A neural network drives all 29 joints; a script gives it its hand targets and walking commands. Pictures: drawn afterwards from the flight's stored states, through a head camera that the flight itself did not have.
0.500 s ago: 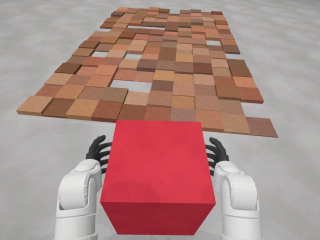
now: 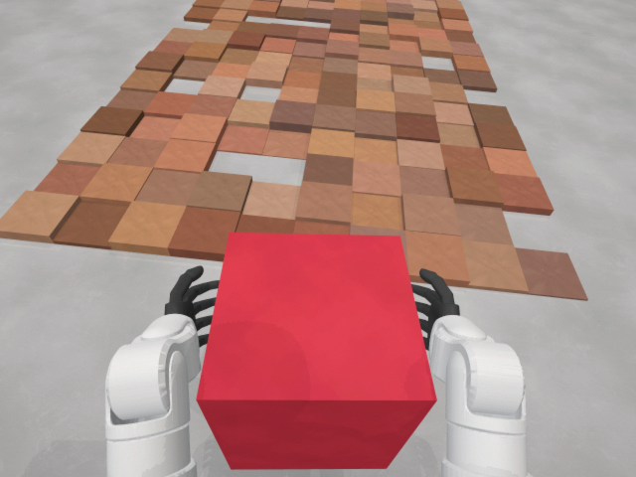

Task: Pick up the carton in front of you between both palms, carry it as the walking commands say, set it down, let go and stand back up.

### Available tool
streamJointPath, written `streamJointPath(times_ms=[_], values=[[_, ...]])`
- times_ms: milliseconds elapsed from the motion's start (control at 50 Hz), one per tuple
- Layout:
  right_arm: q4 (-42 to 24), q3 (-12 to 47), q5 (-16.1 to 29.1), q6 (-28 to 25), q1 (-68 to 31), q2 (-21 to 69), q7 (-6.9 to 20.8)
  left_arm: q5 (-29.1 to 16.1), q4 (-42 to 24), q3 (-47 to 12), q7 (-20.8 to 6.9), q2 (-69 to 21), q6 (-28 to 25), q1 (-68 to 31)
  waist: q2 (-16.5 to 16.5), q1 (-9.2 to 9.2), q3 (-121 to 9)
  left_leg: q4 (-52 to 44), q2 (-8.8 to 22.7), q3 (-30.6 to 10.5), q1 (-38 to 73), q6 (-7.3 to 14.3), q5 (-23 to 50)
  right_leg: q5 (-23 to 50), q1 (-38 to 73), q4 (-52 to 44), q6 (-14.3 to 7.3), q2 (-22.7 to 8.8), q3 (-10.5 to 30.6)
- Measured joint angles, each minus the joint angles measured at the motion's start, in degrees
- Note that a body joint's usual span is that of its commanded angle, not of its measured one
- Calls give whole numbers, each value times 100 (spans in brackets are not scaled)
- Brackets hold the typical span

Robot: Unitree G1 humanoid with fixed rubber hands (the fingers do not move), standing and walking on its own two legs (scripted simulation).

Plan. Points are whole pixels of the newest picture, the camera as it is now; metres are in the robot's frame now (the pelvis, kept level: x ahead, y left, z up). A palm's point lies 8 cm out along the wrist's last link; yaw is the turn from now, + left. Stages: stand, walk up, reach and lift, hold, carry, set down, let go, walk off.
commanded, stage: carry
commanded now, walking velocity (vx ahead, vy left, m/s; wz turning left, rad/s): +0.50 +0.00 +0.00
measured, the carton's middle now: (312, 357) +0.27 +0.00 +0.00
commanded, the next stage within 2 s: none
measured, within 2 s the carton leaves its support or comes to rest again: neither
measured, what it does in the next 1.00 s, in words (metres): walks ahead: right foot, then left foot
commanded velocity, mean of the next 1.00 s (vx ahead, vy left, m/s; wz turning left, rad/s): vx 0.50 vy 0.00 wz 0.00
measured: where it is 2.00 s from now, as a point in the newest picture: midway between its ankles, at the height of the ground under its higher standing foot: (287, 205)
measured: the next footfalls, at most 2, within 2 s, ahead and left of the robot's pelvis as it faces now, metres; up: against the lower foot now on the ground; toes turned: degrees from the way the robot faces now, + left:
right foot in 0.34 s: +0.41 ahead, -0.10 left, +0.00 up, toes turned -11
left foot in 0.82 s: +0.73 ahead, +0.11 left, +0.00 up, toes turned +11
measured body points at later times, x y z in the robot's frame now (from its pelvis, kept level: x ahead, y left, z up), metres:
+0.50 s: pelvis +0.33 -0.03 +0.01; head +0.36 -0.04 +0.45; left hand +0.60 +0.14 +0.09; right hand +0.64 -0.16 +0.08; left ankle +0.23 +0.09 -0.64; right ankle +0.37 -0.10 -0.73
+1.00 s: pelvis +0.64 +0.04 +0.00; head +0.72 +0.06 +0.44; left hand +1.06 +0.20 +0.14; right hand +1.06 -0.10 +0.14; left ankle +0.69 +0.10 -0.73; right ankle +0.58 -0.09 -0.63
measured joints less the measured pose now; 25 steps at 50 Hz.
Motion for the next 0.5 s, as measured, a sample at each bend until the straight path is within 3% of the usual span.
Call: streamJointPath(times_ms=[120, 300, 340, 360, 420, 460, 500], values=[[-396, -24, 104, -153, 164, -24, -5, 35, -265, -266, -3, 30, -200, 103, 118, -148, 94, -1012, -44, -127, 1028, -81, -73, 865, -1006, -1345, -7, -26, -217], [-419, 108, 59, -74, 219, -31, 23, 59, -447, -300, -18, 56, -137, 326, 156, -44, -147, -1214, 3, -262, 2528, -522, -1134, 1810, -628, -3620, -121, 176, -839], [-408, 81, 28, -23, 198, -39, 24, 48, -351, -294, -21, 50, -123, 267, 250, 9, -144, -426, 181, -360, 2557, -617, -1696, 1711, -289, -3759, -261, 309, -1038], [-372, 16, 17, -15, 166, -34, 23, 48, -230, -300, -22, 42, -161, 202, 363, 50, -106, 434, 365, -464, 2260, -598, -1688, 1543, -302, -3459, -411, 352, -1124], [-396, -85, -10, 53, 109, -24, 23, 33, -90, -283, -17, 21, -145, 47, 300, 154, 121, 3215, 247, -1124, 854, -439, -1419, 1085, -63, -3319, -568, 306, -1182], [-512, -69, 0, 91, 56, -13, 14, 5, -251, -255, -7, 18, -111, 44, 235, 174, 258, 3899, 219, -1206, 70, -326, -1022, 1080, 266, -3676, -518, 309, -1181], [-659, -38, 12, 98, -21, 0, 8, -29, -471, -210, 2, 15, -93, 24, 189, 190, 332, 3816, 266, -1181, -515, -295, -659, 1084, 602, -4063, -484, 324, -1147]])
